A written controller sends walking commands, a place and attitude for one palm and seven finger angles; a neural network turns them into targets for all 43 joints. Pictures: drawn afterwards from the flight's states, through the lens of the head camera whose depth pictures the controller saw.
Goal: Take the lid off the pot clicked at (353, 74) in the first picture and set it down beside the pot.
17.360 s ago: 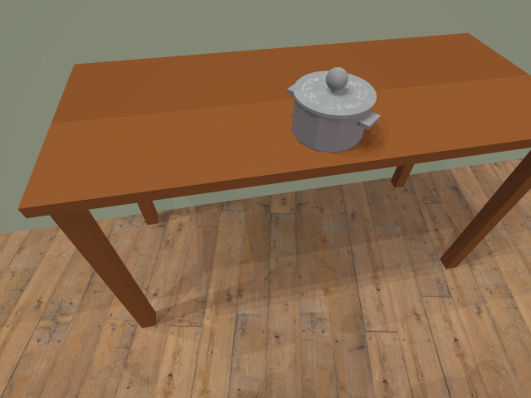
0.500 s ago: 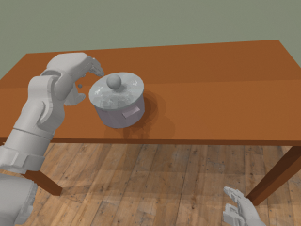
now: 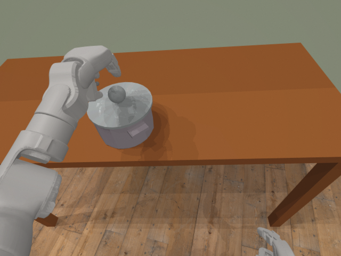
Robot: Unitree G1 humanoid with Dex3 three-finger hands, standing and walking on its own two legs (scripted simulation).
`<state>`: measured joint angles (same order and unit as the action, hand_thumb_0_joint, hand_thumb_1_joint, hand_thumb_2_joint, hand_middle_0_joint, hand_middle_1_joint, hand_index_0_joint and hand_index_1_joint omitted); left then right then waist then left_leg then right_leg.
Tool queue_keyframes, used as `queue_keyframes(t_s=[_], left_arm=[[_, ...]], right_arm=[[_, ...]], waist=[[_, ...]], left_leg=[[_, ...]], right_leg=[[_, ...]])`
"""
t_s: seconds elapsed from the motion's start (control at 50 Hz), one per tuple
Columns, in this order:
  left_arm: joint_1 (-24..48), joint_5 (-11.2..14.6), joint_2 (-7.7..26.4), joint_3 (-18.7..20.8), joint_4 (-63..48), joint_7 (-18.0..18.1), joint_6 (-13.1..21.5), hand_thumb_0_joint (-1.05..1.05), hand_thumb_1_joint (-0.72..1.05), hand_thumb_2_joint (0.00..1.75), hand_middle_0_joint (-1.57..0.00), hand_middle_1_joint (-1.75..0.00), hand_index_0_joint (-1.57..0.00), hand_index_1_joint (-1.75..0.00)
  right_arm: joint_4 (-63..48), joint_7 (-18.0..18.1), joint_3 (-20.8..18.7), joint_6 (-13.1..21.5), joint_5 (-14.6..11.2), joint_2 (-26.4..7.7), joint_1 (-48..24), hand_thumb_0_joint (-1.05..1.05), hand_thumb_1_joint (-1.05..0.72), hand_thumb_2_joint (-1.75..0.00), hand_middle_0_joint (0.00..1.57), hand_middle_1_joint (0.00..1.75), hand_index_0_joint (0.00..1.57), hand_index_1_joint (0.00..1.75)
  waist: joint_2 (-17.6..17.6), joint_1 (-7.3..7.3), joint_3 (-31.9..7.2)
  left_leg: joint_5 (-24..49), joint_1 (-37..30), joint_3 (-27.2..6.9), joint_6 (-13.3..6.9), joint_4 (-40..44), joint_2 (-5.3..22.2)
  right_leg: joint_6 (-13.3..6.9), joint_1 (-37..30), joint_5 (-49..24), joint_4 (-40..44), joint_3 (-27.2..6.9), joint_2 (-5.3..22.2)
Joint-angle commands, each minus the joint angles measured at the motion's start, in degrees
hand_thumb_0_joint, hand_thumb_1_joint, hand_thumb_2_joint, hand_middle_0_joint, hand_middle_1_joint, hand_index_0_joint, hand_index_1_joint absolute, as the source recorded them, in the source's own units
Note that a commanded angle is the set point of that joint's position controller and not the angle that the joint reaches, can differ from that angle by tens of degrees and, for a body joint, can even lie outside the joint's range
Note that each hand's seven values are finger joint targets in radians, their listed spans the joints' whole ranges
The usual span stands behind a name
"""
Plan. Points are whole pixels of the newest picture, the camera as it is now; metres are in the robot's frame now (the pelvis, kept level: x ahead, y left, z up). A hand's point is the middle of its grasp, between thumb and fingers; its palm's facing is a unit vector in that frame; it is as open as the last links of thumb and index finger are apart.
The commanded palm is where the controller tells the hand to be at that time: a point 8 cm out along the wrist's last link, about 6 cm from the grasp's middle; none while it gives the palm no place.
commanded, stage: move the open hand above the knob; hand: left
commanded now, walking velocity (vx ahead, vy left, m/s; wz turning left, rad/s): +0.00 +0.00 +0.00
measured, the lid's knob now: (116, 94) +0.50 +0.15 +0.12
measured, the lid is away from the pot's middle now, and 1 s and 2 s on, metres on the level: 0.00 0.00 0.00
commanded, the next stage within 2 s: lower the open fingers around the knob in 1.26 s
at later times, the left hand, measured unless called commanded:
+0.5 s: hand (107, 71) +0.48 +0.15 +0.20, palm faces -0.23 -0.04 -0.97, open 10.1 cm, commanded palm +0.45 +0.16 +0.27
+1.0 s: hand (108, 73) +0.47 +0.14 +0.20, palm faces -0.21 -0.03 -0.98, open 10.1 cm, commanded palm +0.44 +0.15 +0.27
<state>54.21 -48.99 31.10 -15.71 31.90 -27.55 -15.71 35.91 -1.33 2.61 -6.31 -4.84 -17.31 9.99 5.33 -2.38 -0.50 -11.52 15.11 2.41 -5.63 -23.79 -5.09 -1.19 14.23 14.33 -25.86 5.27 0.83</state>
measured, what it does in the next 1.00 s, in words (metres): stands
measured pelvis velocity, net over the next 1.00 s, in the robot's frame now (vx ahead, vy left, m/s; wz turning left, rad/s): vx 0.01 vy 0.01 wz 0.00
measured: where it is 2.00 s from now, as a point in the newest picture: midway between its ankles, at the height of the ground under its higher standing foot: outside the picture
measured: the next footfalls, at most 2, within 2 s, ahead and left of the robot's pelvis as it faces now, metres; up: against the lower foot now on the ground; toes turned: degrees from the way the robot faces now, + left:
none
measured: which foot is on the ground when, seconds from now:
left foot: down 0.00-1.00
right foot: down 0.00-1.00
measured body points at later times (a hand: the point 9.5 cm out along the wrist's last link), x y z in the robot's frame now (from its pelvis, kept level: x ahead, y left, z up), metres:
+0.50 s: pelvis +0.01 +0.01 +0.00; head +0.04 -0.03 +0.45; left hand +0.49 +0.15 +0.25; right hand +0.11 -0.25 -0.13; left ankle +0.01 +0.06 -0.74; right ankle -0.01 -0.10 -0.74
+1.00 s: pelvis +0.01 +0.01 +0.00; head +0.03 -0.03 +0.45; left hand +0.47 +0.14 +0.26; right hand +0.14 -0.24 -0.12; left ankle +0.01 +0.06 -0.74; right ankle -0.01 -0.10 -0.74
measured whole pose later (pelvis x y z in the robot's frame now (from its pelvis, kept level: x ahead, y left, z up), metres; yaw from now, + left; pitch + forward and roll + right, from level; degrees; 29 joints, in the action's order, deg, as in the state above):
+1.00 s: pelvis +0.01 +0.01 +0.00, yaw +0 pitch +4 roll +0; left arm 60.9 -50.2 26.0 -17.4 40.5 -24.9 -16.6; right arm 37.0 -1.1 2.6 -6.4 -4.1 -16.1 10.6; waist 4.9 -2.8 -2.6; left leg -11.3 15.5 2.7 -6.0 -22.4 -5.6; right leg -0.7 15.1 14.4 -25.3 4.7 1.2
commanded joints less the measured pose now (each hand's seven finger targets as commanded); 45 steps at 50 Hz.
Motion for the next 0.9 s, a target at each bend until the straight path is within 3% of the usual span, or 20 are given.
queue_keyframes(t_s=[0.0, 0.04, 0.12, 0.16, 0.22, 0.24, 0.32, 0.34, 0.42, 0.46, 0.52, 0.54, 0.62, 0.64, 0.68, 0.72, 0.74, 0.8, 0.84, 0.88], left_arm=[[33.6, -2.2, 12.4, 6.2, -6.3, 2.7, 0.0, 0.00, -0.36, 1.58, -0.85, -0.08, -0.85, -0.08], [35.3, -2.1, 16.7, 9.7, -7.3, 3.2, 0.7, 0.00, -0.36, 1.58, -0.85, -0.08, -0.85, -0.08], [34.8, -1.3, 9.0, 4.2, -4.2, 3.4, 0.8, 0.00, -0.36, 1.58, -0.85, -0.08, -0.85, -0.08], [36.0, -2.7, 13.3, 7.8, -3.7, 3.7, 0.7, 0.00, -0.36, 1.58, -0.85, -0.08, -0.85, -0.08], [33.6, -1.6, 9.0, 5.1, 0.9, 3.9, 0.2, 0.00, -0.36, 1.58, -0.85, -0.08, -0.85, -0.08], [36.7, -2.7, 12.5, 7.3, 0.4, 4.1, 0.1, 0.00, -0.36, 1.58, -0.85, -0.08, -0.85, -0.08], [37.3, -2.0, 10.1, 5.5, -0.1, 4.4, 0.6, 0.00, -0.36, 1.58, -0.85, -0.08, -0.85, -0.08], [39.3, -3.3, 13.5, 7.8, -2.4, 4.5, 0.9, 0.00, -0.36, 1.58, -0.85, -0.08, -0.85, -0.08], [34.6, -2.2, 10.0, 6.1, 2.0, 4.6, 0.6, 0.00, -0.36, 1.58, -0.85, -0.08, -0.85, -0.08], [36.2, -2.9, 12.8, 7.7, -1.0, 4.5, 0.7, 0.00, -0.36, 1.58, -0.85, -0.08, -0.85, -0.08], [34.3, -1.7, 8.0, 4.2, 0.6, 4.3, 0.3, 0.00, -0.36, 1.58, -0.85, -0.08, -0.85, -0.08], [37.3, -2.7, 13.9, 8.4, -3.0, 4.6, 0.6, 0.00, -0.36, 1.58, -0.85, -0.08, -0.85, -0.08], [38.1, -1.5, 5.9, 2.3, -5.3, 4.4, 0.4, 0.00, -0.36, 1.58, -0.85, -0.08, -0.85, -0.08], [39.5, -2.6, 10.8, 6.2, -5.6, 4.8, 0.2, 0.00, -0.36, 1.58, -0.85, -0.08, -0.85, -0.08], [38.2, -2.7, 9.5, 5.1, -2.5, 4.9, -0.4, 0.00, -0.36, 1.58, -0.85, -0.08, -0.85, -0.08], [36.9, -1.3, 2.7, 0.3, -2.1, 4.7, -0.8, 0.00, -0.36, 1.58, -0.85, -0.08, -0.85, -0.08], [38.3, -2.3, 6.9, 3.7, -4.7, 5.0, -0.8, 0.00, -0.36, 1.58, -0.85, -0.08, -0.85, -0.08], [39.4, -2.9, 6.2, 2.6, -1.4, 5.0, -1.4, 0.00, -0.36, 1.58, -0.85, -0.08, -0.85, -0.08], [38.9, -2.8, 11.0, 6.6, -2.1, 5.5, -1.1, 0.00, -0.36, 1.58, -0.85, -0.08, -0.85, -0.08], [39.1, -3.3, 9.0, 4.8, -1.4, 5.4, -1.3, 0.00, -0.36, 1.58, -0.85, -0.08, -0.85, -0.08]], right_arm=[[-7.2, 0.6, -2.8, 3.0, -0.1, -5.9, -3.2, 0.00, -0.90, -0.90, 0.20, 0.30, 0.20, 0.30], [-6.8, 0.5, -2.9, 3.1, 0.3, -6.6, -1.9, 0.00, -0.90, -0.90, 0.20, 0.30, 0.20, 0.30], [-6.4, 0.4, -3.4, 3.2, 0.2, -6.6, -0.9, 0.00, -0.90, -0.90, 0.20, 0.30, 0.20, 0.30], [-6.2, 0.2, -3.3, 3.4, 0.5, -6.6, -0.6, 0.00, -0.90, -0.90, 0.20, 0.30, 0.20, 0.30], [-5.7, 0.2, -3.7, 3.3, 0.4, -6.8, 0.5, 0.00, -0.90, -0.90, 0.20, 0.30, 0.20, 0.30], [-5.0, 0.2, -3.4, 3.2, 0.6, -6.7, 0.7, 0.00, -0.90, -0.90, 0.20, 0.30, 0.20, 0.30], [-5.7, 0.5, -3.6, 3.2, 0.5, -7.0, 0.9, 0.00, -0.90, -0.90, 0.20, 0.30, 0.20, 0.30], [-5.9, 0.5, -3.5, 3.5, 0.9, -6.6, 0.7, 0.00, -0.90, -0.90, 0.20, 0.30, 0.20, 0.30], [-5.7, 0.5, -3.7, 3.2, 0.6, -6.9, 1.5, 0.00, -0.90, -0.90, 0.20, 0.30, 0.20, 0.30], [-6.2, 0.3, -3.4, 3.3, 0.6, -6.6, 0.3, 0.00, -0.90, -0.90, 0.20, 0.30, 0.20, 0.30], [-6.0, 0.3, -3.7, 2.9, 0.4, -6.6, 0.5, 0.00, -0.90, -0.90, 0.20, 0.30, 0.20, 0.30], [-6.0, 0.3, -3.5, 2.9, 0.5, -6.6, 0.2, 0.00, -0.90, -0.90, 0.20, 0.30, 0.20, 0.30], [-6.5, 0.2, -3.8, 3.0, 0.5, -6.1, -0.3, 0.00, -0.90, -0.90, 0.20, 0.30, 0.20, 0.30], [-5.8, 0.1, -3.6, 3.0, 0.7, -6.0, -0.2, 0.00, -0.90, -0.90, 0.20, 0.30, 0.20, 0.30], [-5.6, 0.3, -3.2, 2.9, 0.5, -5.9, -0.6, 0.00, -0.90, -0.90, 0.20, 0.30, 0.20, 0.30], [-5.7, -0.1, -3.5, 2.3, 0.3, -6.0, -0.8, 0.00, -0.90, -0.90, 0.20, 0.30, 0.20, 0.30], [-5.8, -0.2, -3.4, 2.4, 0.5, -5.8, -1.2, 0.00, -0.90, -0.90, 0.20, 0.30, 0.20, 0.30], [-5.5, 0.2, -2.9, 2.3, 0.5, -5.6, -1.7, 0.00, -0.90, -0.90, 0.20, 0.30, 0.20, 0.30], [-5.7, 0.4, -2.7, 2.3, 0.6, -6.0, -1.9, 0.00, -0.90, -0.90, 0.20, 0.30, 0.20, 0.30], [-5.8, 0.5, -2.6, 2.4, 0.5, -5.5, -2.2, 0.00, -0.90, -0.90, 0.20, 0.30, 0.20, 0.30]], waist=[[-5.4, -0.74, -21.6], [-5.7, -0.20, -24.5], [-4.3, -1.43, -23.3], [-5.6, -0.69, -24.9], [-6.0, -1.41, -22.2], [-7.3, -0.99, -23.2], [-4.6, -1.17, -24.9], [-5.2, -0.66, -27.6], [-5.9, -1.19, -23.8], [-6.2, -0.42, -25.2], [-6.5, -1.53, -21.9], [-6.4, -0.57, -24.6], [-3.6, -1.92, -24.8], [-3.9, -1.17, -25.8], [-5.5, -1.14, -24.2], [-5.2, -1.82, -22.3], [-5.1, -0.89, -25.2], [-6.5, -1.25, -23.2], [-7.4, -0.38, -25.0], [-6.7, -0.45, -23.7]], left_leg=[[16.7, -12.1, -7.1, 1.1, 0.6, 2.3], [18.5, -12.3, -7.4, 1.2, 0.5, 2.4], [23.0, -14.0, -7.9, 1.4, -0.3, 2.6], [22.9, -14.0, -7.6, 1.4, 0.0, 2.7], [24.3, -13.2, -7.7, 1.4, -0.6, 2.7], [22.0, -12.3, -7.4, 1.5, 0.1, 2.7], [24.6, -13.9, -7.7, 1.5, -0.1, 2.8], [24.9, -15.0, -7.9, 1.5, -0.2, 2.9], [27.4, -14.6, -7.9, 1.8, -0.3, 3.3], [25.8, -14.3, -7.4, 1.5, 0.1, 3.2], [25.2, -13.9, -7.8, 1.5, -0.3, 3.1], [24.8, -14.5, -7.8, 1.6, 0.2, 3.3], [28.2, -18.5, -9.1, 2.3, -0.7, 3.5], [26.6, -18.3, -9.0, 2.5, -0.4, 3.6], [23.9, -16.5, -8.4, 2.4, 0.3, 3.3], [24.7, -16.4, -9.1, 3.0, 0.1, 3.4], [24.7, -17.6, -9.1, 3.0, 0.1, 3.5], [20.2, -15.6, -8.4, 2.5, 0.8, 3.1], [21.2, -14.5, -7.9, 2.3, 0.8, 3.0], [20.9, -14.2, -7.8, 2.2, 1.0, 3.0]], right_leg=[[-1.4, -2.6, -16.2, 2.1, -3.9, -0.6], [-1.5, -4.8, -18.2, 1.9, -4.3, -0.6], [-1.6, -1.7, -18.7, 2.3, -3.9, -0.6], [-1.5, -3.1, -19.3, 1.8, -4.1, -0.9], [-1.5, -1.2, -19.5, 2.4, -3.9, -0.8], [-1.3, -2.4, -19.3, 2.0, -3.9, -0.9], [-1.5, -2.0, -19.7, 2.2, -4.0, -0.5], [-1.4, -3.3, -20.2, 1.8, -4.5, -0.7], [-1.4, -1.0, -19.8, 2.4, -3.8, -0.8], [-1.3, -2.6, -20.0, 1.9, -4.2, -0.7], [-1.4, -0.2, -18.7, 2.8, -3.7, -0.7], [-1.3, -2.0, -19.0, 2.2, -4.1, -0.7], [-1.5, 2.2, -17.1, 2.6, -3.5, -0.9], [-1.5, 1.3, -16.7, 2.3, -3.7, -1.0], [-1.5, 1.1, -15.9, 2.1, -3.4, -1.0], [-1.7, 3.2, -15.0, 2.4, -2.9, -0.9], [-1.6, 1.9, -15.0, 2.0, -3.3, -0.9], [-1.7, 1.6, -13.9, 2.2, -3.1, -1.0], [-1.7, -1.6, -16.3, 1.9, -3.7, -0.8], [-1.8, -0.9, -15.9, 1.9, -3.6, -0.7]])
